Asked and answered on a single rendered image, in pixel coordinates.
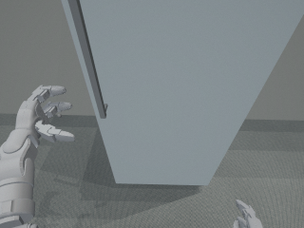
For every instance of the fridge door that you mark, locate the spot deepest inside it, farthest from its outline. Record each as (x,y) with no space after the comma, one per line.
(179,77)

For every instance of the handle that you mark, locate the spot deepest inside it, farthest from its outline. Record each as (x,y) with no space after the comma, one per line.
(80,25)

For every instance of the left robot hand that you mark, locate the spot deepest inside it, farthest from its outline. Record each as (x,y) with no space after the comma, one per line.
(31,113)

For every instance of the right robot hand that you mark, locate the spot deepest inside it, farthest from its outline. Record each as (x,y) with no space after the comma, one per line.
(250,217)

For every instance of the robot left forearm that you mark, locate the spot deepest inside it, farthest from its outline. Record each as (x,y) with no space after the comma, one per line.
(17,173)

